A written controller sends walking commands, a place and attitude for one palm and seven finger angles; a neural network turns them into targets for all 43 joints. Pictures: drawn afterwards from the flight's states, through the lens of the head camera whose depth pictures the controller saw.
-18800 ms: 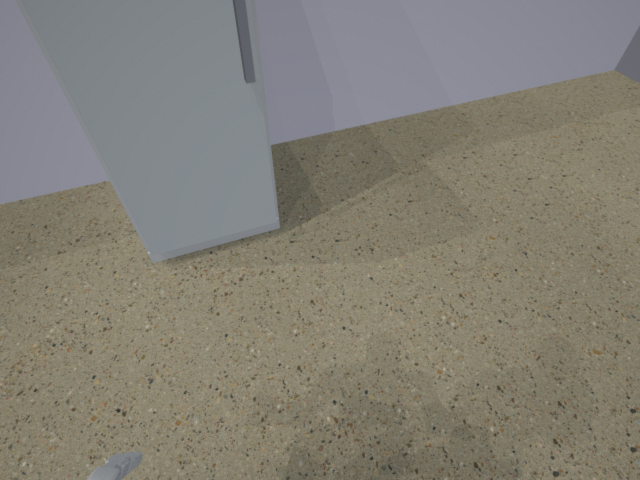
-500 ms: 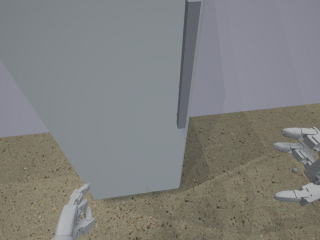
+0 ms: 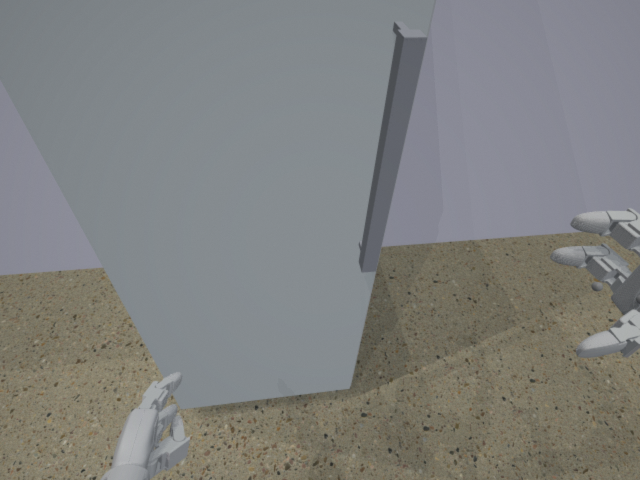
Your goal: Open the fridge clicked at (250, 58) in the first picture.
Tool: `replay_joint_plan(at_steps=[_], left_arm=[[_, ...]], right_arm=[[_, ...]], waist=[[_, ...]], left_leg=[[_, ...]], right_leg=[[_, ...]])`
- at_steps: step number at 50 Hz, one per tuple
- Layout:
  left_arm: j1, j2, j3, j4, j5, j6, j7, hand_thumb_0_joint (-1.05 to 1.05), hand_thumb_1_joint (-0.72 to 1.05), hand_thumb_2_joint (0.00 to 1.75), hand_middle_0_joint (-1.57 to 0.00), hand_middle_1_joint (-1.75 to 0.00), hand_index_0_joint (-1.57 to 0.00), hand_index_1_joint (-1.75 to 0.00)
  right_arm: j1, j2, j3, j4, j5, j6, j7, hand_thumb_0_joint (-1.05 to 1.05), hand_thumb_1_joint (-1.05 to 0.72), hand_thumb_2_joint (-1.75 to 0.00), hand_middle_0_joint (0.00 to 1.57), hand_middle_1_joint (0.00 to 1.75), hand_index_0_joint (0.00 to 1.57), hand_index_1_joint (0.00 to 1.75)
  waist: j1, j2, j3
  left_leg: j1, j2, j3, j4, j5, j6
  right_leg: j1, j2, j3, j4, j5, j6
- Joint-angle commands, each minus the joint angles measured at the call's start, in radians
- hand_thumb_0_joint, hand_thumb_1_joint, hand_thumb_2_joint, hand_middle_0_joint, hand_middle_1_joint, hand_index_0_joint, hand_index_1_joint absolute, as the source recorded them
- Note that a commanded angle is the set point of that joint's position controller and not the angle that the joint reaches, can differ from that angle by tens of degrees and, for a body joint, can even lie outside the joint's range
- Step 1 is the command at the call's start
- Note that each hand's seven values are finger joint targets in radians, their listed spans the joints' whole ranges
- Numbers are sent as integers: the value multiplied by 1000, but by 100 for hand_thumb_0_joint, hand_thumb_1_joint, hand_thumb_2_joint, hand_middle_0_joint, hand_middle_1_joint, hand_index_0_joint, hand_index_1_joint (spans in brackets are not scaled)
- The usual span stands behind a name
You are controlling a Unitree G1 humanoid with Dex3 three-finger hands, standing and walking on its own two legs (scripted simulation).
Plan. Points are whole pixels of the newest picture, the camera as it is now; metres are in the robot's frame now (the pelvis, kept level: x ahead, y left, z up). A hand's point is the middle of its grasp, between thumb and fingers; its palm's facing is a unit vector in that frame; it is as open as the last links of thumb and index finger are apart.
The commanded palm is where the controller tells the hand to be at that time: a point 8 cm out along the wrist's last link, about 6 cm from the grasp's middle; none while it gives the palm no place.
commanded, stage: raise the hand to about handle height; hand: right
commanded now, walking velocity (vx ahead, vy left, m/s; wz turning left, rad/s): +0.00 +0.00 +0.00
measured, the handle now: (380, 169) +0.50 -0.08 +0.15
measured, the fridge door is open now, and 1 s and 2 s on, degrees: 0 0 0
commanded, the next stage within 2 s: move the hooked fingers beside the handle in 0.40 s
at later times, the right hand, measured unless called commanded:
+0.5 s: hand (581, 287) +0.28 -0.27 +0.16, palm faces -0.01 +1.00 -0.05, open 14.0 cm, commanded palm +0.25 -0.31 +0.17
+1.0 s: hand (529, 246) +0.34 -0.23 +0.16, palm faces -0.06 +1.00 -0.01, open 14.0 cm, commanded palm +0.31 -0.28 +0.17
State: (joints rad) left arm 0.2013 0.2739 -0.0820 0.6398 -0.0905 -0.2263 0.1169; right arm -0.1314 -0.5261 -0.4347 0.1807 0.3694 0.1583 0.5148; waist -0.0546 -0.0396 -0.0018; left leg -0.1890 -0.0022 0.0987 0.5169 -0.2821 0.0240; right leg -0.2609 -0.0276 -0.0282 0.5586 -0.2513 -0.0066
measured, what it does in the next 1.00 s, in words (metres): stands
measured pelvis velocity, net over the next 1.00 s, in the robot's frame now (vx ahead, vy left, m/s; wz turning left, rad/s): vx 0.00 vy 0.00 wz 0.02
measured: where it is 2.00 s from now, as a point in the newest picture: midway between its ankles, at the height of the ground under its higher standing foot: outside the picture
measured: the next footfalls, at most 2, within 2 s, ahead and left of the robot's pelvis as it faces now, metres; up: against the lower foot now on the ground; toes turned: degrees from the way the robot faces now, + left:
none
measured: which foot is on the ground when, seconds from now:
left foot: down 0.00-1.00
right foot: down 0.00-1.00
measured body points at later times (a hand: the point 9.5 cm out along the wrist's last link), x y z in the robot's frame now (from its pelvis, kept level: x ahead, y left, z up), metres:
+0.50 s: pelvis +0.00 +0.00 +0.00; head -0.02 +0.01 +0.45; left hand +0.19 +0.24 -0.06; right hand +0.28 -0.32 +0.17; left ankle +0.00 +0.10 -0.73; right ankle +0.03 -0.11 -0.73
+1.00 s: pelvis +0.00 +0.00 +0.00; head -0.01 +0.00 +0.45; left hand +0.17 +0.24 -0.07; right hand +0.34 -0.29 +0.17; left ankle +0.00 +0.10 -0.73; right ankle +0.03 -0.11 -0.73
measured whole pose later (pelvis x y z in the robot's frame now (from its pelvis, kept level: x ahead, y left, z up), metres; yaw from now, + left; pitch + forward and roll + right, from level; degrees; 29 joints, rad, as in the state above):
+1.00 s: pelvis +0.00 +0.00 +0.00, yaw +1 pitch -2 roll +1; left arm 0.21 0.26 -0.08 0.65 -0.09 -0.19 0.13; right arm -0.32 -0.44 -0.33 0.31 0.29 0.16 0.40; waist -0.02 -0.02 -0.01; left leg -0.21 0.00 0.08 0.52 -0.28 0.02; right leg -0.27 -0.02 -0.05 0.54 -0.25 -0.01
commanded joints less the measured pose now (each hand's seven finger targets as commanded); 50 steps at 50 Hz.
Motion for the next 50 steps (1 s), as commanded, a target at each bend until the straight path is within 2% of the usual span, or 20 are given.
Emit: replay_joint_plan(at_steps=[1, 2, 5, 11, 13, 15, 19, 24, 25, 27, 33, 34, 35, 39, 40, 41, 44, 45, 49, 50], left_arm=[[-135, 137, 65, -171, -1, -47, -4, 0, 90, 90, -20, -30, -20, -30], [-136, 132, 66, -173, -3, -44, -5, 0, 90, 90, -20, -30, -20, -30], [-135, 139, 73, -174, 0, -41, -3, 0, 90, 90, -20, -30, -20, -30], [-143, 124, 67, -183, 7, -49, 13, 0, 90, 90, -20, -30, -20, -30], [-135, 124, 66, -176, 4, -48, 18, 0, 90, 90, -20, -30, -20, -30], [-130, 134, 71, -167, 4, -46, 19, 0, 90, 90, -20, -30, -20, -30], [-131, 129, 67, -175, -3, -37, 18, 0, 90, 90, -20, -30, -20, -30], [-131, 130, 67, -179, -1, -38, 17, 0, 90, 90, -20, -30, -20, -30], [-130, 136, 71, -175, 2, -39, 15, 0, 90, 90, -20, -30, -20, -30], [-134, 122, 61, -172, 1, -40, 16, 0, 90, 90, -20, -30, -20, -30], [-124, 128, 60, -146, -2, -40, 24, 0, 90, 90, -20, -30, -20, -30], [-130, 125, 60, -147, -2, -40, 26, 0, 90, 90, -20, -30, -20, -30], [-128, 132, 65, -140, 1, -40, 26, 0, 90, 90, -20, -30, -20, -30], [-134, 122, 57, -143, 4, -38, 29, 0, 90, 90, -20, -30, -20, -30], [-129, 131, 62, -134, 5, -36, 28, 0, 90, 90, -20, -30, -20, -30], [-134, 123, 57, -142, 6, -36, 28, 0, 90, 90, -20, -30, -20, -30], [-124, 124, 59, -140, 8, -32, 25, 0, 90, 90, -20, -30, -20, -30], [-121, 131, 64, -133, 8, -29, 23, 0, 90, 90, -20, -30, -20, -30], [-114, 125, 65, -140, 2, -14, 16, 0, 90, 90, -20, -30, -20, -30], [-112, 131, 70, -138, 4, -13, 15, 0, 90, 90, -20, -30, -20, -30]], right_arm=[[-206, -258, -106, -174, 34, -34, 18, 0, 50, -30, 30, 120, 30, 120], [-206, -241, -100, -182, 34, -37, 15, 0, 50, -30, 30, 120, 30, 120], [-231, -282, -131, -219, 25, -51, -10, 0, 50, -30, 30, 120, 30, 120], [-297, -278, -123, -319, 5, -90, -61, 0, 50, -30, 30, 120, 30, 120], [-258, -243, -106, -282, 8, -87, -62, 0, 50, -30, 30, 120, 30, 120], [-235, -261, -117, -250, 6, -70, -55, 0, 50, -30, 30, 120, 30, 120], [-237, -230, -83, -222, 8, -32, -35, 0, 50, -30, 30, 120, 30, 120], [-248, -234, -92, -240, 18, -37, -29, 0, 50, -30, 30, 120, 30, 120], [-233, -267, -118, -243, 18, -43, -30, 0, 50, -30, 30, 120, 30, 120], [-299, -207, -60, -250, 21, -51, -29, 0, 50, -30, 30, 120, 30, 120], [-396, -177, -3, -173, -7, -50, -59, 0, 50, -30, 30, 120, 30, 120], [-438, -160, 22, -178, -14, -51, -62, 0, 50, -30, 30, 120, 30, 120], [-431, -196, -4, -169, -23, -52, -71, 0, 50, -30, 30, 120, 30, 120], [-517, -173, 26, -161, -39, -62, -96, 0, 50, -30, 30, 120, 30, 120], [-519, -207, 2, -151, -46, -66, -104, 0, 50, -30, 30, 120, 30, 120], [-552, -179, 28, -164, -48, -68, -108, 0, 50, -30, 30, 120, 30, 120], [-528, -176, 14, -115, -49, -69, -117, 0, 50, -30, 30, 120, 30, 120], [-508, -195, 2, -94, -54, -66, -119, 0, 50, -30, 30, 120, 30, 120], [-519, -140, 47, -52, -60, -41, -118, 0, 50, -30, 30, 120, 30, 120], [-514, -151, 38, -46, -62, -37, -121, 0, 50, -30, 30, 120, 30, 120]], waist=[[-4, 17, -190], [1, 32, -189], [0, 16, -189], [2, -103, -196], [5, -78, -172], [4, -41, -167], [7, -45, -156], [7, -17, -193], [2, -1, -203], [17, -23, -184], [33, -37, -126], [39, -42, -133], [34, -16, -142], [35, -56, -184], [32, -55, -203], [32, -57, -218], [23, -56, -234], [23, -25, -237], [30, -26, -216], [26, -10, -226]], left_leg=[[15, 29, -145, -86, 204, -22], [11, 25, -139, -82, 210, -24], [3, 26, -148, -80, 195, -26], [-8, 9, -123, -84, 142, -9], [-8, 1, -112, -86, 148, -10], [-3, 8, -128, -90, 160, -17], [-23, -6, -99, -90, 148, -17], [-11, -11, -88, -82, 184, -16], [0, -1, -113, -83, 198, -17], [-21, -6, -100, -83, 181, -12], [-77, -13, -83, -104, 67, -10], [-83, -12, -84, -106, 57, -9], [-76, -4, -99, -111, 50, -8], [-72, -11, -77, -100, 49, -4], [-58, -6, -85, -102, 52, -1], [-55, -7, -74, -96, 59, -1], [-37, -12, -68, -86, 97, 3], [-27, -6, -79, -89, 112, 2], [-38, -10, -70, -81, 142, -1], [-28, -5, -84, -80, 161, 1]], right_leg=[[50, 15, 56, -49, 158, -7], [57, 15, 53, -47, 161, -8], [64, 12, 44, -35, 159, -8], [101, 17, 40, -59, 140, -8], [97, 17, 40, -66, 134, -8], [91, 12, 38, -54, 141, -10], [88, 18, 42, -76, 124, -10], [113, 16, 48, -77, 157, -13], [111, 12, 45, -58, 170, -13], [115, 14, 49, -72, 155, -11], [99, 16, 59, -95, 63, -8], [107, 17, 61, -96, 55, -10], [106, 11, 56, -86, 59, -11], [123, 19, 64, -101, 50, -10], [129, 13, 59, -94, 61, -9], [131, 15, 65, -104, 65, -10], [132, 17, 62, -105, 92, -8], [126, 12, 53, -93, 106, -11], [105, 16, 48, -98, 116, -9], [106, 12, 41, -84, 134, -11]])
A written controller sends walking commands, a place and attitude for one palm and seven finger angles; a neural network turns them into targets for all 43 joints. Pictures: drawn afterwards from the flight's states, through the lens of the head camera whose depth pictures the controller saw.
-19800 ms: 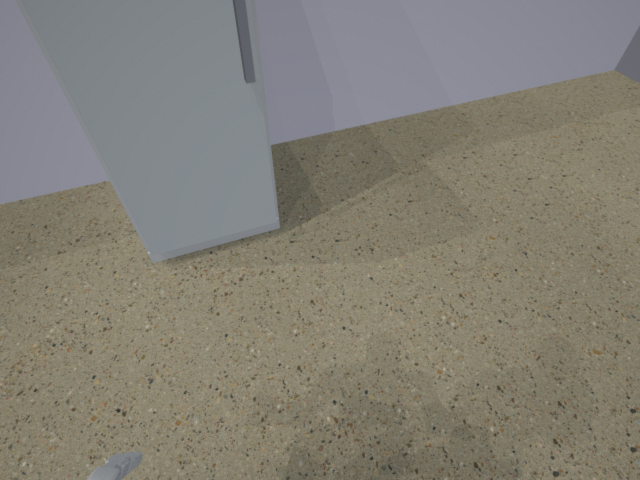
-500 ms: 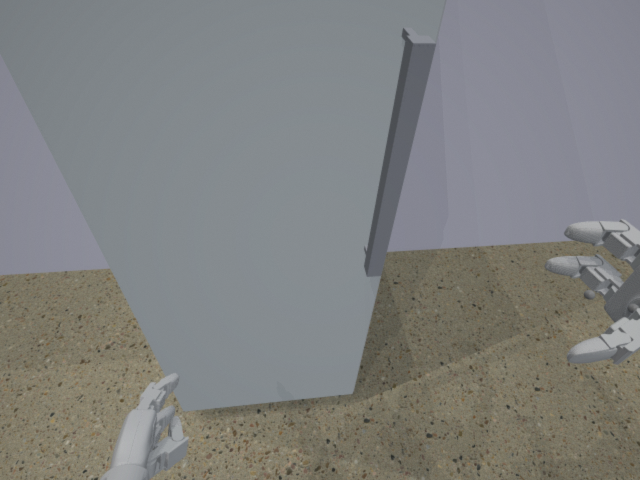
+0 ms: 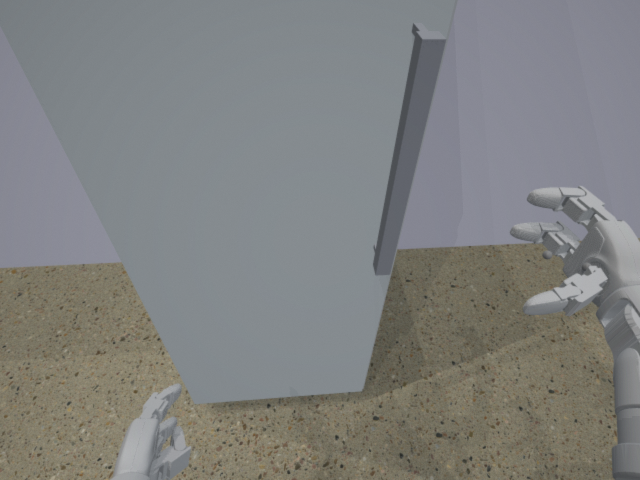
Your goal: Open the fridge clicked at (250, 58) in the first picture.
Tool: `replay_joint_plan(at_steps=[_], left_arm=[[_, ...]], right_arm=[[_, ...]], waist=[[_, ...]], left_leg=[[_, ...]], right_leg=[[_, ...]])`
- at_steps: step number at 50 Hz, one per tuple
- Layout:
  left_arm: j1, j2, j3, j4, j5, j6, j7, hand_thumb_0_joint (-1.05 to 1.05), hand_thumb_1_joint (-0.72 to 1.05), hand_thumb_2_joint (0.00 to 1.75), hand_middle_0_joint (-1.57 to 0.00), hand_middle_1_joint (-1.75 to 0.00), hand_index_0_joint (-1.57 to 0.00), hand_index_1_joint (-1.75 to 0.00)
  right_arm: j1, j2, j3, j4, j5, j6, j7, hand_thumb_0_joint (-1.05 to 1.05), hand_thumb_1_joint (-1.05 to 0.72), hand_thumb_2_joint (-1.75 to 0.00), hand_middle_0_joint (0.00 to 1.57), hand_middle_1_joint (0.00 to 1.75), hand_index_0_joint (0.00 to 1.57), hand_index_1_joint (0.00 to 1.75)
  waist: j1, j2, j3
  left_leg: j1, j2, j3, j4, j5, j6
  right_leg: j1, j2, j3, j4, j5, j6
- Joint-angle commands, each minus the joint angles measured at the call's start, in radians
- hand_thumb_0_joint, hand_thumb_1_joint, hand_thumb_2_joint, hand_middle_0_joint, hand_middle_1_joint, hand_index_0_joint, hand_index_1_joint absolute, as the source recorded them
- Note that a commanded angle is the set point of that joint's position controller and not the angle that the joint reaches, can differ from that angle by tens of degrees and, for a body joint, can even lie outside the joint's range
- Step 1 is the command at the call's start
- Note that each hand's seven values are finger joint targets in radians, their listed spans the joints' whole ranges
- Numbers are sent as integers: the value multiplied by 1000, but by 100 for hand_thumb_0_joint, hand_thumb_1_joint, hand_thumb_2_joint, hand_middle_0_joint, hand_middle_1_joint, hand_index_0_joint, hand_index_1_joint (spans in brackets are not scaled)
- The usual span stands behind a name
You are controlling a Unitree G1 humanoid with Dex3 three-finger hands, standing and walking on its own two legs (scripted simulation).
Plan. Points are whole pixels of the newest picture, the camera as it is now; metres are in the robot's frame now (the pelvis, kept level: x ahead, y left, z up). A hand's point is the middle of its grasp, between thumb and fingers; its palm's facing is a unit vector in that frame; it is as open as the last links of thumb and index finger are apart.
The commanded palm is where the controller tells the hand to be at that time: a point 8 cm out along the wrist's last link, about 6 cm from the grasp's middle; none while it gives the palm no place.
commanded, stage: move the hooked fingers beside the handle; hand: right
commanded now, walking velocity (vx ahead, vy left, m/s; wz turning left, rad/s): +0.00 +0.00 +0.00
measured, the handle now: (396, 172) +0.50 -0.09 +0.15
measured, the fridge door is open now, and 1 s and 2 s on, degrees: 0 0 0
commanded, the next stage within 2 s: feel for the door with the fingertips in 1.90 s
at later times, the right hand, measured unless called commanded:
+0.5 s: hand (501, 235) +0.37 -0.20 +0.16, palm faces -0.05 +1.00 +0.00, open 14.0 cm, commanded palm +0.35 -0.25 +0.16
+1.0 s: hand (457, 198) +0.43 -0.16 +0.16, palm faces -0.07 +1.00 +0.00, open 14.0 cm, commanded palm +0.42 -0.21 +0.16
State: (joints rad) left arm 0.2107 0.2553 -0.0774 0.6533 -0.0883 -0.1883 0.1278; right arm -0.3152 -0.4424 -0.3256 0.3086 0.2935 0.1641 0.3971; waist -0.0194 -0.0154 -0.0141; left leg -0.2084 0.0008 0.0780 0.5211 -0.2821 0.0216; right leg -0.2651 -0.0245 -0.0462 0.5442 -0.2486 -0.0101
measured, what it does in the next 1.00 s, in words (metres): stands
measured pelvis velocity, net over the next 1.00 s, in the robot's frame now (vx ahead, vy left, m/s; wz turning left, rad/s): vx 0.01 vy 0.01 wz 0.01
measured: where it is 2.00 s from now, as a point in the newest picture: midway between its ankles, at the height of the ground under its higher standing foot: outside the picture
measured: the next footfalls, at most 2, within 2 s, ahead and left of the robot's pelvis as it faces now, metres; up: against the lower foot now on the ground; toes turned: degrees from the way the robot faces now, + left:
none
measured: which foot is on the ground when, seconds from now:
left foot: down 0.00-1.00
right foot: down 0.00-1.00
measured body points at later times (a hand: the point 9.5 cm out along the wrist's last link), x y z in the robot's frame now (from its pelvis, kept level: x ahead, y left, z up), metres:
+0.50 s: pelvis +0.01 +0.01 +0.00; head +0.00 +0.01 +0.45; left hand +0.17 +0.25 -0.08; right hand +0.37 -0.25 +0.16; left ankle +0.00 +0.10 -0.73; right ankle +0.03 -0.11 -0.73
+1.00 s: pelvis +0.01 +0.01 +0.00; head +0.02 +0.01 +0.45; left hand +0.10 +0.28 -0.11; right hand +0.43 -0.21 +0.16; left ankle +0.00 +0.10 -0.73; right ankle +0.03 -0.11 -0.73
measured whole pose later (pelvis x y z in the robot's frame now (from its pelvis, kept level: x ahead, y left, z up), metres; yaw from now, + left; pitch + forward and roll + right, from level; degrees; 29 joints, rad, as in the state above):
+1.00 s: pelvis +0.01 +0.01 +0.00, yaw +1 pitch +2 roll +0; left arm 0.30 0.26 -0.03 0.71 -0.07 -0.10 0.10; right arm -0.66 -0.38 -0.24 0.68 0.20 0.08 0.24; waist 0.05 -0.01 -0.04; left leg -0.29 -0.02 0.07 0.55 -0.30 0.04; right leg -0.34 -0.04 -0.05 0.57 -0.27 0.00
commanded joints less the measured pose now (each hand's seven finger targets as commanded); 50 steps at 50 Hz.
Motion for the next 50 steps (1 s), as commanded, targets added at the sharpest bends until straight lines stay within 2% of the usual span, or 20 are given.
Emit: replay_joint_plan(at_steps=[1, 5, 9, 10, 12, 15, 19, 20, 24, 25, 29, 30, 33, 36, 38, 42, 43, 44, 48, 50], left_arm=[[-117, 150, 67, -156, 2, -47, 2, 0, 90, 90, -20, -30, -20, -30], [-110, 150, 74, -156, 2, -40, 1, 0, 90, 90, -20, -30, -20, -30], [-102, 140, 73, -157, 5, -41, 0, 0, 90, 90, -20, -30, -20, -30], [-94, 148, 78, -146, 7, -41, 1, 0, 90, 90, -20, -30, -20, -30], [-94, 140, 74, -143, 6, -37, 0, 0, 90, 90, -20, -30, -20, -30], [-90, 147, 80, -137, 3, -27, -1, 0, 90, 90, -20, -30, -20, -30], [-89, 141, 77, -133, 2, -11, 0, 0, 90, 90, -20, -30, -20, -30], [-86, 148, 81, -128, 4, -8, 0, 0, 90, 90, -20, -30, -20, -30], [-82, 139, 76, -128, 7, -2, 1, 0, 90, 90, -20, -30, -20, -30], [-74, 144, 80, -119, 10, 0, 1, 0, 90, 90, -20, -30, -20, -30], [-68, 137, 76, -108, 8, 6, 0, 0, 90, 90, -20, -30, -20, -30], [-61, 140, 78, -100, 9, 9, -1, 0, 90, 90, -20, -30, -20, -30], [-47, 140, 82, -95, 10, 17, -4, 0, 90, 90, -20, -30, -20, -30], [-30, 146, 87, -97, 13, 28, -9, 0, 90, 90, -20, -30, -20, -30], [-24, 137, 86, -99, 14, 27, -13, 0, 90, 90, -20, -30, -20, -30], [3, 144, 92, -82, 17, 34, -18, 0, 90, 90, -20, -30, -20, -30], [6, 142, 92, -82, 17, 34, -19, 0, 90, 90, -20, -30, -20, -30], [16, 147, 96, -77, 17, 37, -19, 0, 90, 90, -20, -30, -20, -30], [37, 146, 99, -68, 17, 41, -24, 0, 90, 90, -20, -30, -20, -30], [55, 154, 104, -58, 21, 45, -25, 0, 90, 90, -20, -30, -20, -30]], right_arm=[[-334, -254, -91, -175, 13, -35, -6, 0, 50, -30, 30, 120, 30, 120], [-379, -236, -73, -219, 13, -52, -14, 0, 50, -30, 30, 120, 30, 120], [-406, -201, -50, -270, 15, -80, -29, 0, 50, -30, 30, 120, 30, 120], [-395, -230, -73, -260, 9, -86, -37, 0, 50, -30, 30, 120, 30, 120], [-399, -188, -42, -234, 6, -78, -42, 0, 50, -30, 30, 120, 30, 120], [-385, -180, -29, -208, -4, -60, -51, 0, 50, -30, 30, 120, 30, 120], [-447, -160, -6, -167, -12, -35, -62, 0, 50, -30, 30, 120, 30, 120], [-442, -194, -34, -154, -15, -35, -69, 0, 50, -30, 30, 120, 30, 120], [-548, -160, 5, -153, -19, -62, -82, 0, 50, -30, 30, 120, 30, 120], [-554, -193, -20, -137, -25, -71, -89, 0, 50, -30, 30, 120, 30, 120], [-633, -152, 33, -73, -38, -89, -101, 0, 50, -30, 30, 120, 30, 120], [-637, -139, 48, -40, -44, -88, -104, 0, 50, -30, 30, 120, 30, 120], [-688, -132, 59, 5, -55, -85, -112, 0, 50, -30, 30, 120, 30, 120], [-656, -201, -8, 45, -57, -89, -117, 0, 50, -30, 30, 120, 30, 120], [-714, -145, 42, 32, -58, -104, -122, 0, 50, -30, 30, 120, 30, 120], [-764, -182, 13, 88, -71, -133, -144, 0, 50, -30, 30, 120, 30, 120], [-768, -151, 39, 104, -71, -136, -143, 0, 50, -30, 30, 120, 30, 120], [-781, -186, 7, 111, -74, -143, -149, 0, 50, -30, 30, 120, 30, 120], [-832, -144, 54, 161, -84, -149, -151, 0, 50, -30, 30, 120, 30, 120], [-845, -180, 30, 194, -94, -155, -157, 0, 50, -30, 30, 120, 30, 120]], waist=[[-14, -39, -223], [1, -18, -238], [3, -79, -264], [4, -45, -267], [10, -43, -239], [8, -23, -239], [20, -20, -217], [16, -4, -224], [31, -8, -247], [31, 6, -263], [47, -35, -237], [55, -9, -232], [57, -21, -259], [34, 13, -314], [49, 0, -317], [60, 8, -295], [64, 9, -287], [63, 8, -296], [78, 8, -297], [79, 8, -308]], left_leg=[[-4, -6, -60, -81, 178, 2], [-2, -10, -64, -73, 233, 1], [-1, -17, -58, -65, 260, 2], [4, -15, -62, -65, 273, 2], [-7, -15, -59, -65, 274, -1], [-7, -14, -59, -66, 271, -3], [-31, -14, -60, -76, 232, -6], [-22, -8, -73, -77, 237, -7], [-27, -13, -67, -71, 250, -6], [-22, -11, -73, -69, 251, -7], [-54, -13, -72, -75, 200, -6], [-63, -11, -75, -79, 193, -8], [-62, -12, -70, -73, 204, -6], [-2, -5, -78, -56, 284, -8], [-12, -10, -74, -53, 285, -7], [-31, -13, -80, -55, 274, -9], [-39, -15, -77, -55, 266, -9], [-38, -16, -78, -56, 267, -9], [-52, -18, -79, -50, 290, -11], [-48, -16, -84, -50, 278, -11]], right_leg=[[104, 9, 60, -72, 144, -8], [129, 7, 51, -55, 188, -11], [161, 12, 53, -54, 215, -8], [161, 8, 49, -45, 227, -11], [143, 11, 48, -51, 214, -11], [141, 10, 41, -49, 211, -12], [118, 15, 44, -54, 168, -13], [114, 12, 37, -44, 171, -14], [125, 17, 43, -43, 180, -15], [127, 12, 40, -36, 184, -15], [111, 17, 44, -41, 139, -14], [108, 15, 41, -34, 135, -17], [106, 18, 47, -37, 142, -17], [85, 19, 42, -28, 191, -18], [94, 22, 42, -26, 190, -18], [76, 18, 40, -23, 176, -20], [72, 19, 40, -25, 168, -20], [72, 18, 38, -21, 170, -20], [69, 19, 35, -15, 181, -23], [64, 18, 33, -10, 176, -23]])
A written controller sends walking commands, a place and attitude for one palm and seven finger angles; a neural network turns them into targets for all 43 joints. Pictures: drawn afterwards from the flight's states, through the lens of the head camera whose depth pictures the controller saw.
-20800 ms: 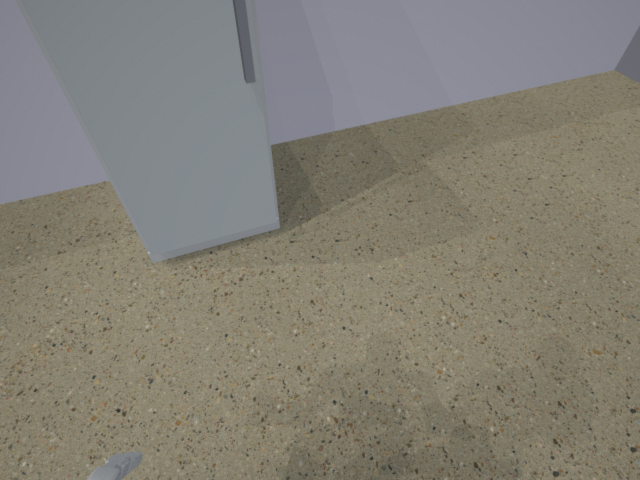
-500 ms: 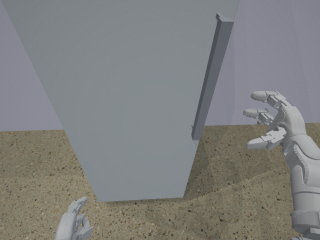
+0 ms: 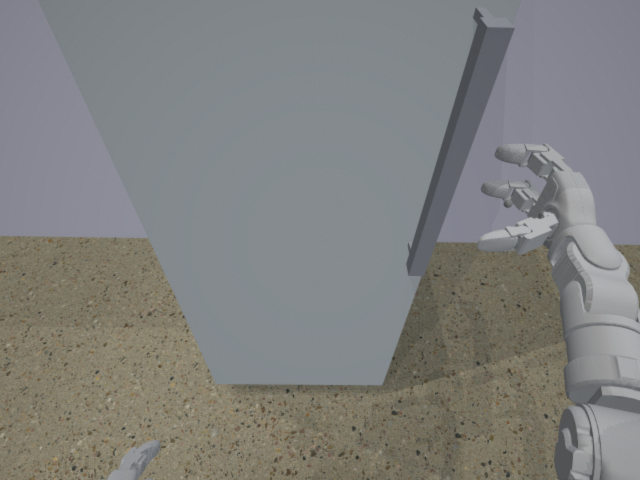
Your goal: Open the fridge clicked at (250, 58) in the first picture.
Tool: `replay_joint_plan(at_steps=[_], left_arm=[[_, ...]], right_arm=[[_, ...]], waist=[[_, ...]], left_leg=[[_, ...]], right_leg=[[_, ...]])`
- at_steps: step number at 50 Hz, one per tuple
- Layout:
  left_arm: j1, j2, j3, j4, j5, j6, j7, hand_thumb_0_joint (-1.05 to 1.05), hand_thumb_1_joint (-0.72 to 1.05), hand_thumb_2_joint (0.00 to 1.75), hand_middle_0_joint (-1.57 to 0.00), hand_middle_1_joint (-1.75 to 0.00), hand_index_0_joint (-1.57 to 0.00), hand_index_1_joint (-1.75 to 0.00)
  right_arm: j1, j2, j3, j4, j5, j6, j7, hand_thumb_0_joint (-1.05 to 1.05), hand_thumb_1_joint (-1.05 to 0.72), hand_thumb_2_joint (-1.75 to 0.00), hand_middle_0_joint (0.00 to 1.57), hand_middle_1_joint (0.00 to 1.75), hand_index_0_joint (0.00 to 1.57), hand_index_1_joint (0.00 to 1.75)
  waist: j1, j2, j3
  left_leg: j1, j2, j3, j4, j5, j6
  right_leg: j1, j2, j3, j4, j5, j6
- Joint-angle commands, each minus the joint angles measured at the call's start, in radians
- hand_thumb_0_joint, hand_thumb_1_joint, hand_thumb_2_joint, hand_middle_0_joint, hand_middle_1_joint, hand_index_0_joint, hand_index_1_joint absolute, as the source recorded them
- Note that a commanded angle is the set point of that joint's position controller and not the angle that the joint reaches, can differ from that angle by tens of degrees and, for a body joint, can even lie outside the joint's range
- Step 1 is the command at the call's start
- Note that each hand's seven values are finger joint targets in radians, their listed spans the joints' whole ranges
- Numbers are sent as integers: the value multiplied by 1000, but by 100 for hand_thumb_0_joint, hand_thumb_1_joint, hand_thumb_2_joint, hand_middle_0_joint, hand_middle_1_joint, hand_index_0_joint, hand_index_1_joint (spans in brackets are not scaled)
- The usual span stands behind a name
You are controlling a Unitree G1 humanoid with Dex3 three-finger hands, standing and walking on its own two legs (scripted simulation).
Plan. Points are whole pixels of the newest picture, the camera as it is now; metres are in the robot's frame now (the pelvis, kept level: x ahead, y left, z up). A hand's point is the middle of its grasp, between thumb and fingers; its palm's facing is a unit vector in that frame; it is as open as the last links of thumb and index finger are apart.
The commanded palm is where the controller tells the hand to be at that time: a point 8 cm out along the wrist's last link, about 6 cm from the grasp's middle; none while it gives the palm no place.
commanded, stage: move the hooked fingers beside the handle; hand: right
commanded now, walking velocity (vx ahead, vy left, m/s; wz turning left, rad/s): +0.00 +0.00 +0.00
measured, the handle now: (440, 170) +0.49 -0.10 +0.15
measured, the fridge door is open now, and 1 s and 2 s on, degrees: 0 0 0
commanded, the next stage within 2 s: feel for the door with the fingertips in 0.90 s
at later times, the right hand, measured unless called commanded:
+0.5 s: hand (506, 209) +0.42 -0.18 +0.15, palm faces -0.03 +1.00 -0.01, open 14.0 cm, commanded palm +0.41 -0.22 +0.16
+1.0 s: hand (503, 202) +0.43 -0.18 +0.15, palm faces -0.06 +1.00 +0.01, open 14.0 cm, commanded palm +0.41 -0.23 +0.16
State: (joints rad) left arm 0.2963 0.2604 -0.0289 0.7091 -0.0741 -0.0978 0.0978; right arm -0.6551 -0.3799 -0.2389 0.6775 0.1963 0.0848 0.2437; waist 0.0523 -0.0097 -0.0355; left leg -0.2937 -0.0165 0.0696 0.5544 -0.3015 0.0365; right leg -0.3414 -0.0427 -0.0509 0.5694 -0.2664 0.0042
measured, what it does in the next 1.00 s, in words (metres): stands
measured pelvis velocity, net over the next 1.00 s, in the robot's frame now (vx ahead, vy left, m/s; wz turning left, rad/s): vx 0.00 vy -0.01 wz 0.00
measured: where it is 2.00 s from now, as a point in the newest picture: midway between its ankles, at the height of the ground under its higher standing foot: outside the picture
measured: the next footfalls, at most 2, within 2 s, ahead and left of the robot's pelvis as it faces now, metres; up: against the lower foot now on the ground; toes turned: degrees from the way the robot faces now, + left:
none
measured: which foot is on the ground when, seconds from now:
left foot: down 0.00-1.00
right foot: down 0.00-1.00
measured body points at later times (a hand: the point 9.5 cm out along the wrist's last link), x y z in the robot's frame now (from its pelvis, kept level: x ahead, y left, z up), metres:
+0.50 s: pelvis +0.01 -0.01 +0.00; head +0.01 -0.01 +0.45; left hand +0.09 +0.26 -0.11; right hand +0.42 -0.23 +0.15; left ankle -0.01 +0.09 -0.73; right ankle +0.02 -0.12 -0.73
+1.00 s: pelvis +0.00 -0.01 +0.00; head +0.01 -0.02 +0.45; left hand +0.08 +0.25 -0.11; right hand +0.43 -0.23 +0.16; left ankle -0.01 +0.09 -0.73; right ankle +0.02 -0.12 -0.73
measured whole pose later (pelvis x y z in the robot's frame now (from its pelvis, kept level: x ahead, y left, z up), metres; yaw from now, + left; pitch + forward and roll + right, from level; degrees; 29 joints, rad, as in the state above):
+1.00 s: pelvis +0.00 -0.01 +0.00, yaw +0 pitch +3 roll +1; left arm 0.33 0.25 -0.03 0.70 -0.07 -0.09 0.07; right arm -0.71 -0.36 -0.22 0.79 0.18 0.00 0.22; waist 0.06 -0.01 -0.05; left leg -0.33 -0.01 0.06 0.57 -0.30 0.02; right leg -0.38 -0.04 -0.05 0.60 -0.28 -0.01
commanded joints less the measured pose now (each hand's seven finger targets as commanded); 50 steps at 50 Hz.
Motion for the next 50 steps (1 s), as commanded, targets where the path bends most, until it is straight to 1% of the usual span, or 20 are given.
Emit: replay_joint_plan(at_steps=[1, 4, 10, 12, 13, 15, 17, 18, 19, 24, 26, 28, 29, 33, 35, 38, 40, 42, 46, 50], left_arm=[[-33, 146, 53, -115, 5, -45, 4, 0, 90, 90, -20, -30, -20, -30], [-9, 143, 55, -101, 8, -48, 0, 0, 90, 90, -20, -30, -20, -30], [19, 150, 65, -117, 15, -48, -13, 0, 90, 90, -20, -30, -20, -30], [17, 147, 67, -126, 14, -45, -18, 0, 90, 90, -20, -30, -20, -30], [10, 144, 65, -133, 12, -42, -20, 0, 90, 90, -20, -30, -20, -30], [10, 151, 69, -141, 12, -33, -21, 0, 90, 90, -20, -30, -20, -30], [4, 150, 68, -145, 7, -26, -20, 0, 90, 90, -20, -30, -20, -30], [-7, 144, 64, -150, 3, -23, -19, 0, 90, 90, -20, -30, -20, -30], [-10, 143, 64, -150, 2, -23, -17, 0, 90, 90, -20, -30, -20, -30], [-26, 134, 63, -144, 2, -33, -5, 0, 90, 90, -20, -30, -20, -30], [-31, 133, 60, -129, 2, -37, -2, 0, 90, 90, -20, -30, -20, -30], [-28, 138, 56, -114, 2, -35, 1, 0, 90, 90, -20, -30, -20, -30], [-35, 136, 52, -112, 1, -34, 2, 0, 90, 90, -20, -30, -20, -30], [-25, 142, 48, -102, 7, -30, -1, 0, 90, 90, -20, -30, -20, -30], [-17, 147, 51, -112, 11, -27, -6, 0, 90, 90, -20, -30, -20, -30], [-19, 138, 49, -130, 12, -34, -12, 0, 90, 90, -20, -30, -20, -30], [-12, 145, 53, -137, 14, -37, -14, 0, 90, 90, -20, -30, -20, -30], [-14, 141, 56, -143, 10, -39, -14, 0, 90, 90, -20, -30, -20, -30], [-19, 141, 55, -136, 4, -43, -16, 0, 90, 90, -20, -30, -20, -30], [-4, 151, 57, -127, 6, -34, -12, 0, 90, 90, -20, -30, -20, -30]], right_arm=[[-524, -236, -53, -159, 5, -78, -6, 0, 50, -30, 30, 120, 30, 120], [-625, -194, -11, -130, -4, -101, -13, 0, 50, -30, 30, 120, 30, 120], [-517, -238, -71, -125, -10, -146, -24, 0, 50, -30, 30, 120, 30, 120], [-461, -252, -97, -137, -12, -144, -27, 0, 50, -30, 30, 120, 30, 120], [-439, -220, -74, -142, -11, -136, -25, 0, 50, -30, 30, 120, 30, 120], [-376, -239, -97, -131, -13, -120, -28, 0, 50, -30, 30, 120, 30, 120], [-375, -253, -112, -154, -11, -105, -26, 0, 50, -30, 30, 120, 30, 120], [-390, -206, -65, -162, -8, -99, -20, 0, 50, -30, 30, 120, 30, 120], [-434, -201, -55, -191, -6, -101, -21, 0, 50, -30, 30, 120, 30, 120], [-502, -187, -29, -304, 6, -132, -21, 0, 50, -30, 30, 120, 30, 120], [-567, -152, 15, -300, 8, -129, -21, 0, 50, -30, 30, 120, 30, 120], [-543, -170, -6, -214, 5, -107, -23, 0, 50, -30, 30, 120, 30, 120], [-560, -144, 15, -178, 7, -94, -23, 0, 50, -30, 30, 120, 30, 120], [-588, -168, -8, -58, -8, -71, -33, 0, 50, -30, 30, 120, 30, 120], [-553, -212, -45, -47, -15, -89, -34, 0, 50, -30, 30, 120, 30, 120], [-558, -183, -22, -68, -10, -135, -25, 0, 50, -30, 30, 120, 30, 120], [-560, -216, -44, -98, -8, -168, -20, 0, 50, -30, 30, 120, 30, 120], [-566, -205, -38, -133, -4, -182, -16, 0, 50, -30, 30, 120, 30, 120], [-570, -159, 5, -131, -1, -164, -14, 0, 50, -30, 30, 120, 30, 120], [-541, -227, -56, -94, -8, -135, -26, 0, 50, -30, 30, 120, 30, 120]], waist=[[10, 1, -277], [32, -26, -285], [-8, -15, -403], [-22, -9, -399], [-19, -10, -379], [-27, 11, -337], [-23, 38, -308], [-9, 34, -272], [-3, 27, -266], [2, -38, -321], [25, -48, -308], [20, -22, -273], [30, -10, -246], [28, 9, -247], [10, -6, -292], [7, -12, -327], [6, 9, -358], [8, 0, -371], [15, -32, -309], [6, 0, -283]], left_leg=[[30, 2, -78, -86, 291, -27], [-5, -6, -67, -79, 271, -22], [75, -11, -64, -52, 360, -17], [93, -12, -61, -48, 398, -17], [88, -13, -60, -50, 407, -18], [95, -11, -61, -53, 420, -21], [89, -11, -65, -62, 416, -25], [68, -12, -65, -72, 388, -27], [52, -15, -65, -78, 359, -27], [44, -22, -63, -78, 352, -16], [13, -21, -60, -84, 322, -18], [-5, -21, -54, -89, 271, -17], [-23, -19, -54, -97, 245, -20], [-35, -9, -56, -91, 205, -19], [-4, -6, -58, -77, 240, -14], [13, -9, -58, -60, 268, -13], [32, -11, -61, -53, 290, -13], [34, -14, -61, -52, 308, -14], [-12, -17, -56, -66, 262, -16], [1, -16, -57, -74, 243, -15]], right_leg=[[127, 37, 39, -37, 183, -38], [141, 38, 47, -33, 179, -35], [166, 36, 43, -25, 264, -36], [158, 35, 39, -30, 284, -35], [154, 35, 32, -31, 288, -36], [132, 33, 24, -32, 288, -38], [114, 33, 22, -38, 267, -39], [111, 33, 20, -44, 240, -40], [116, 33, 23, -45, 220, -40], [203, 31, 35, -35, 256, -40], [213, 32, 42, -35, 235, -40], [183, 32, 51, -43, 193, -36], [168, 36, 51, -46, 163, -38], [127, 40, 59, -44, 133, -36], [136, 39, 55, -34, 170, -35], [135, 39, 53, -26, 186, -31], [146, 35, 53, -21, 206, -35], [158, 34, 50, -21, 218, -35], [155, 31, 53, -30, 184, -35], [123, 32, 52, -34, 168, -38]])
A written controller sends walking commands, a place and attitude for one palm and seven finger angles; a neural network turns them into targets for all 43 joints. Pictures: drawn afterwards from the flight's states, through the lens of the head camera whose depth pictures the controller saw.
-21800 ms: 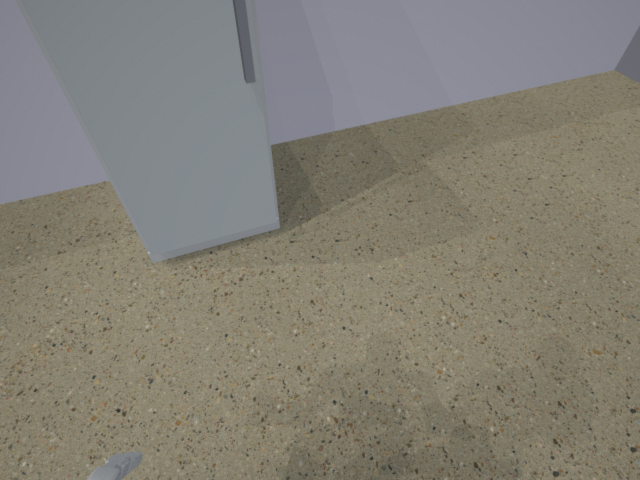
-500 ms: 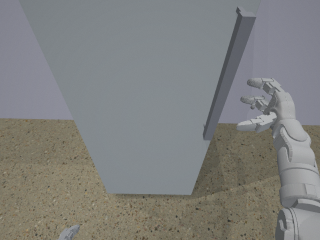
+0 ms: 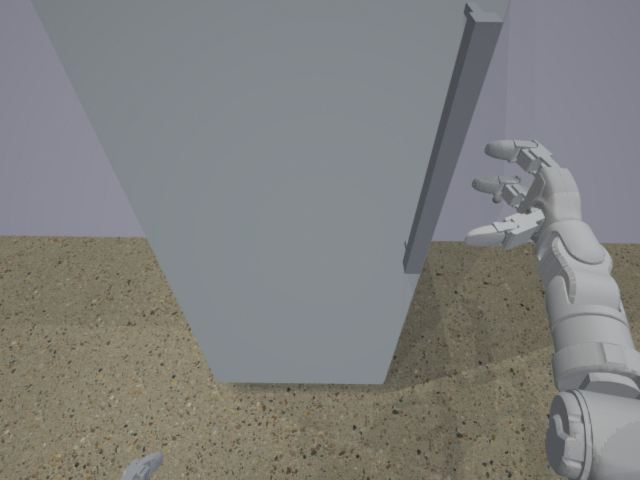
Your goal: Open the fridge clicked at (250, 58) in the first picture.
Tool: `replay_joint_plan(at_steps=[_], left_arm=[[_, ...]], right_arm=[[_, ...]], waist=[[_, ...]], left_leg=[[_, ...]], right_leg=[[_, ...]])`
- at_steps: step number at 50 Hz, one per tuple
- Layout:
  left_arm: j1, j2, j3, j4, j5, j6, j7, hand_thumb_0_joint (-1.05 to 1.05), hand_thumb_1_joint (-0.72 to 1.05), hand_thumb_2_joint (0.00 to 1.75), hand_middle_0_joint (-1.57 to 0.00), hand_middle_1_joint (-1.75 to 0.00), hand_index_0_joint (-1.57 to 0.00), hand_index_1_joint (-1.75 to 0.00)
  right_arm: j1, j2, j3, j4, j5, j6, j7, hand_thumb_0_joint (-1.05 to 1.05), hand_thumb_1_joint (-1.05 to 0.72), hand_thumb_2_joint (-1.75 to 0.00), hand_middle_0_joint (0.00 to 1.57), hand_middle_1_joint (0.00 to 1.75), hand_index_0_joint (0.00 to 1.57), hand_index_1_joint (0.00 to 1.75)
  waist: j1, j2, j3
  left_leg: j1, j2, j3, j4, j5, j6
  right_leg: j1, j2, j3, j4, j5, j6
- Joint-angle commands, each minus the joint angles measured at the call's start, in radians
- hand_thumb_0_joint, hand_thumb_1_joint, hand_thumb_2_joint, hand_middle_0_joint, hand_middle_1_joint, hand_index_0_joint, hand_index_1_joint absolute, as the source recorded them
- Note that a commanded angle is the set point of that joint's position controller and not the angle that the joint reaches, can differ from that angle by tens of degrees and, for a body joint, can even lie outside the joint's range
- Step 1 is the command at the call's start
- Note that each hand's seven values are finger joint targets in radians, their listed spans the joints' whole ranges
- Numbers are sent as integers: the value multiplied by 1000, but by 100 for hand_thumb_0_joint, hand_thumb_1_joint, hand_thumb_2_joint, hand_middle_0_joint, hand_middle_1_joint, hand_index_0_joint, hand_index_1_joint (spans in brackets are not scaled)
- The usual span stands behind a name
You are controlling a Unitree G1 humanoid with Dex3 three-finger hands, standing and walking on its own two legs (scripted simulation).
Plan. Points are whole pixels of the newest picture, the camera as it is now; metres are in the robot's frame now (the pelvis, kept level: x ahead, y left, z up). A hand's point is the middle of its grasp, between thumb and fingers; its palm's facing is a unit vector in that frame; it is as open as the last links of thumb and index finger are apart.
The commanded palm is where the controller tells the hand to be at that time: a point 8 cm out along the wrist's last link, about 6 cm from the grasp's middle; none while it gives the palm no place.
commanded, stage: feel for the door with the fingertips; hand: right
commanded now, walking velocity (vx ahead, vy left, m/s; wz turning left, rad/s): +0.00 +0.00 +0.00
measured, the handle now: (434, 167) +0.49 -0.09 +0.16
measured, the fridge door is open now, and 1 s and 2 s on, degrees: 0 0 0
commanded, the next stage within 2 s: slide the fingers in behind the handle in 0.78 s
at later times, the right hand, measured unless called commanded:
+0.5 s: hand (467, 199) +0.43 -0.13 +0.16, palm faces -0.05 +1.00 +0.01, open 14.0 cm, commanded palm +0.41 -0.18 +0.16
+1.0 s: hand (470, 183) +0.45 -0.13 +0.16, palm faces -0.05 +1.00 +0.01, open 13.4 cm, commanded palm +0.43 -0.18 +0.16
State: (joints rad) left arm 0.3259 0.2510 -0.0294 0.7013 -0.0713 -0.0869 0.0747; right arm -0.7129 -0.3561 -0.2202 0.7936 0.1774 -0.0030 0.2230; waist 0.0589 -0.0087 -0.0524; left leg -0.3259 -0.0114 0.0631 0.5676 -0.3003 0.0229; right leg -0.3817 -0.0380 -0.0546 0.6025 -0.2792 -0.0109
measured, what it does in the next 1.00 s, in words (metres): stands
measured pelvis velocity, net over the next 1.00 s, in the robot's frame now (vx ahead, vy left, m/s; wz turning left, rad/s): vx -0.01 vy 0.01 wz -0.01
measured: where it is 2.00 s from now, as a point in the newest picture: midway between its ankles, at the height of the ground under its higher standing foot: outside the picture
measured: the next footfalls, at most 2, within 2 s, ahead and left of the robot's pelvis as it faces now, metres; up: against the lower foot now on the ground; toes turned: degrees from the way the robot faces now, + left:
none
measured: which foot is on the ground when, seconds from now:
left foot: down 0.00-1.00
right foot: down 0.00-1.00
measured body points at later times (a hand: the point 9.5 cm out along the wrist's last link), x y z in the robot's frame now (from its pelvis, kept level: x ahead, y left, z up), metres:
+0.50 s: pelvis +0.00 +0.00 +0.00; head +0.00 +0.01 +0.45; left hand +0.11 +0.26 -0.10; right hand +0.42 -0.18 +0.16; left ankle +0.00 +0.11 -0.73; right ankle +0.02 -0.11 -0.73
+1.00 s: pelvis -0.01 +0.01 +0.00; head +0.02 +0.00 +0.45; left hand +0.06 +0.27 -0.12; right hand +0.45 -0.19 +0.16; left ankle +0.00 +0.11 -0.73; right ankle +0.02 -0.11 -0.73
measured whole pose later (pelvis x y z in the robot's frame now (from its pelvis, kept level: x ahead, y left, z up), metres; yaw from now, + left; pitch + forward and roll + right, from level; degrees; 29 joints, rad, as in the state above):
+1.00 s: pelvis -0.01 +0.01 +0.00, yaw -1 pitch +5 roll +1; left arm 0.34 0.26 -0.01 0.74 -0.06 -0.11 0.05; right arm -0.87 -0.33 -0.21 0.97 0.15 -0.07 0.17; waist 0.08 -0.01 -0.05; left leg -0.39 -0.02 0.08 0.59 -0.30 0.03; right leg -0.45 -0.04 -0.04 0.62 -0.27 0.00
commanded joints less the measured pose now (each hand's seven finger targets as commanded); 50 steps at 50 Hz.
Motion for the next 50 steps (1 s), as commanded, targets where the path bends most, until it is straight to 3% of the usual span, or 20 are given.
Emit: replay_joint_plan(at_steps=[1, 4, 7, 11, 14, 15, 18, 20, 26, 29, 31, 33, 36, 37, 40, 44, 45, 48, 49, 50], left_arm=[[-40, 153, 54, -122, 1, -45, 11, 0, 90, 90, -20, -30, -20, -30], [-38, 144, 61, -121, 4, -59, 7, 0, 90, 90, -20, -30, -20, -30], [-34, 141, 65, -119, 4, -67, 0, 0, 90, 90, -20, -30, -20, -30], [-46, 148, 61, -108, 5, -57, 1, 0, 90, 90, -20, -30, -20, -30], [-54, 134, 58, -112, 10, -53, -5, 0, 90, 90, -20, -30, -20, -30], [-54, 139, 61, -120, 13, -50, -6, 0, 90, 90, -20, -30, -20, -30], [-68, 124, 59, -127, 15, -52, -10, 0, 90, 90, -20, -30, -20, -30], [-64, 132, 60, -126, 16, -49, -7, 0, 90, 90, -20, -30, -20, -30], [-79, 135, 49, -109, 12, -37, 6, 0, 90, 90, -20, -30, -20, -30], [-71, 130, 48, -104, 9, -40, 5, 0, 90, 90, -20, -30, -20, -30], [-64, 135, 49, -101, 10, -43, 5, 0, 90, 90, -20, -30, -20, -30], [-51, 133, 52, -91, 12, -52, 4, 0, 90, 90, -20, -30, -20, -30], [-34, 145, 56, -85, 14, -55, 3, 0, 90, 90, -20, -30, -20, -30], [-27, 141, 55, -83, 14, -59, 1, 0, 90, 90, -20, -30, -20, -30], [-4, 154, 57, -71, 19, -56, -2, 0, 90, 90, -20, -30, -20, -30], [14, 143, 59, -61, 18, -64, -9, 0, 90, 90, -20, -30, -20, -30], [26, 152, 63, -58, 20, -62, -11, 0, 90, 90, -20, -30, -20, -30], [23, 147, 65, -69, 16, -66, -15, 0, 90, 90, -20, -30, -20, -30], [23, 145, 63, -69, 17, -68, -16, 0, 90, 90, -20, -30, -20, -30], [34, 151, 67, -70, 19, -67, -16, 0, 90, 90, -20, -30, -20, -30]], right_arm=[[-498, -207, -40, -226, 12, -46, -6, 0, 50, -30, 30, 120, 30, 120], [-522, -137, 12, -298, 14, -60, -11, 0, 50, -30, 30, 120, 30, 120], [-479, -95, 35, -333, 25, -64, -21, 0, 50, -30, 30, 120, 30, 120], [-440, -138, -25, -260, 24, -27, -49, 0, 50, -30, 30, 120, 30, 120], [-453, -108, -8, -277, 1, -18, -81, 0, 50, -30, 30, 120, 30, 120], [-424, -141, -30, -301, -10, -23, -92, 0, 50, -30, 30, 120, 30, 120], [-462, -86, 18, -372, -16, -47, -104, 0, 50, -30, 30, 120, 30, 120], [-443, -112, -3, -357, -13, -52, -104, 0, 50, -30, 30, 120, 30, 120], [-513, -150, -20, -257, -8, -28, -88, 0, 50, -30, 30, 120, 30, 120], [-555, -98, 30, -218, -11, -27, -76, 0, 50, -30, 30, 120, 30, 120], [-595, -105, 36, -193, -9, -37, -67, 0, 50, -30, 30, 120, 30, 120], [-633, -77, 54, -174, 1, -53, -60, 0, 50, -30, 30, 120, 30, 120], [-635, -131, 7, -150, 10, -77, -55, 0, 50, -30, 30, 120, 30, 120], [-649, -112, 21, -129, 9, -80, -53, 0, 50, -30, 30, 120, 30, 120], [-641, -192, -46, -54, -7, -92, -64, 0, 50, -30, 30, 120, 30, 120], [-702, -136, 7, -25, -25, -110, -69, 0, 50, -30, 30, 120, 30, 120], [-697, -173, -19, -14, -29, -113, -71, 0, 50, -30, 30, 120, 30, 120], [-666, -156, -10, -29, -26, -121, -62, 0, 50, -30, 30, 120, 30, 120], [-678, -123, 20, -33, -23, -122, -57, 0, 50, -30, 30, 120, 30, 120], [-646, -155, -15, -18, -21, -123, -58, 0, 50, -30, 30, 120, 30, 120]], waist=[[5, -9, -265], [9, -77, -325], [6, -52, -353], [-5, 38, -268], [-8, 7, -260], [-22, 0, -288], [-12, -34, -311], [-12, 12, -309], [10, 39, -231], [22, -5, -233], [30, -16, -246], [39, 3, -273], [31, 18, -322], [34, 36, -319], [28, 49, -295], [55, 7, -274], [51, 21, -281], [39, -14, -311], [51, -10, -306], [38, 11, -309]], left_leg=[[32, -21, -48, -85, 253, -1], [16, -28, -43, -77, 266, 4], [26, -34, -33, -72, 297, 4], [37, -27, -37, -90, 259, -4], [31, -26, -42, -90, 256, -3], [57, -24, -45, -85, 267, -2], [63, -27, -47, -79, 304, 1], [70, -30, -46, -81, 311, -3], [45, -16, -66, -111, 247, -15], [18, -18, -63, -106, 235, -9], [11, -15, -65, -103, 228, -9], [6, -19, -63, -96, 236, -7], [32, -16, -64, -82, 273, -8], [28, -17, -63, -80, 263, -9], [28, -13, -73, -79, 244, -12], [-30, -17, -71, -80, 218, -13], [-18, -14, -75, -80, 220, -14], [-11, -17, -72, -73, 220, -8], [-20, -19, -69, -74, 212, -9], [-6, -19, -68, -72, 220, -7]], right_leg=[[165, 29, 56, -72, 188, -22], [231, 26, 61, -59, 226, -15], [265, 21, 68, -56, 277, -12], [173, 26, 55, -77, 195, -19], [176, 29, 50, -78, 193, -18], [188, 27, 45, -75, 210, -18], [218, 28, 43, -70, 242, -15], [220, 24, 43, -69, 246, -18], [157, 32, 37, -82, 150, -24], [165, 36, 42, -72, 147, -21], [166, 37, 47, -66, 144, -22], [176, 39, 53, -56, 151, -22], [169, 39, 54, -51, 177, -23], [156, 40, 56, -49, 166, -22], [113, 41, 52, -46, 144, -24], [113, 39, 52, -34, 123, -23], [109, 37, 52, -32, 126, -25], [113, 38, 52, -32, 128, -22], [117, 38, 53, -33, 121, -22], [114, 37, 53, -31, 132, -23]])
